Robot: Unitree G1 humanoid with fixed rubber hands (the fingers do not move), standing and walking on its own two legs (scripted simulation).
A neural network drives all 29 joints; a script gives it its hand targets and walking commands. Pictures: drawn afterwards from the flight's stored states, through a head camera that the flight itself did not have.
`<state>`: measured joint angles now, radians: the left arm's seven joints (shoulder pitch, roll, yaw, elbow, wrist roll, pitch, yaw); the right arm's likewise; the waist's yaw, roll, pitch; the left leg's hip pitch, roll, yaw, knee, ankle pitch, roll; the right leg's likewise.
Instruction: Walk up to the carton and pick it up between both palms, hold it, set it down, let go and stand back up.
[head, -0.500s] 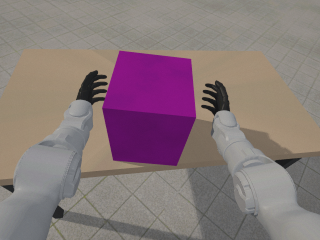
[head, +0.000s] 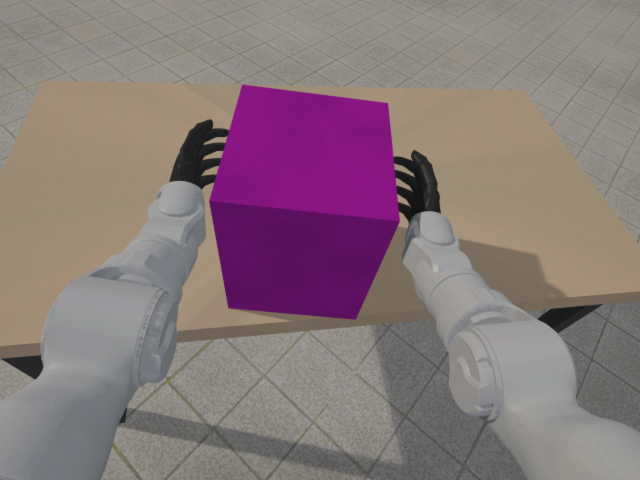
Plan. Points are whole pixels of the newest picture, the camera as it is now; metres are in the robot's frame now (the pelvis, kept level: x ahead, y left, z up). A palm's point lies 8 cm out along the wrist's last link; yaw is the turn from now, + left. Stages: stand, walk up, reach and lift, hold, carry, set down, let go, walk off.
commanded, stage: reach and lift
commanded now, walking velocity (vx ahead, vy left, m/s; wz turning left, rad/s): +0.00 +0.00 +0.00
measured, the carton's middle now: (303, 211) +0.49 -0.03 +0.02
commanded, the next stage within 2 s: none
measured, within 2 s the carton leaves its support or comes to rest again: leaves its support in 1.96 s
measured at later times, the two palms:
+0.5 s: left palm (196, 191) +0.46 +0.11 +0.09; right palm (424, 231) +0.41 -0.17 +0.08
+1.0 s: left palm (196, 193) +0.46 +0.11 +0.09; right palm (424, 232) +0.41 -0.17 +0.08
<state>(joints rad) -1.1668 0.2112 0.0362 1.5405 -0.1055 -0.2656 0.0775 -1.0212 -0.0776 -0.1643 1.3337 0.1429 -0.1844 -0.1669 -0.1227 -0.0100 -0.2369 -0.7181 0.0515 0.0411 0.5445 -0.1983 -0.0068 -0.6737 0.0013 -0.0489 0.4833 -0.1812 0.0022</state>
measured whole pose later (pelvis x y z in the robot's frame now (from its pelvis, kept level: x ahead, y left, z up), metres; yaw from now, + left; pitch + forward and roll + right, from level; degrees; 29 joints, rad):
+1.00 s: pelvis +0.03 +0.00 +0.02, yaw +1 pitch +7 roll -1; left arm -0.87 -0.06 0.58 0.99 0.47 -0.09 -0.03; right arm -0.70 0.20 -0.75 0.83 -0.52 -0.23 -0.06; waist -0.08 -0.03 -0.01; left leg -0.26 0.03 0.05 0.31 -0.17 0.00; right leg -0.22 -0.01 -0.05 0.24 -0.14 0.01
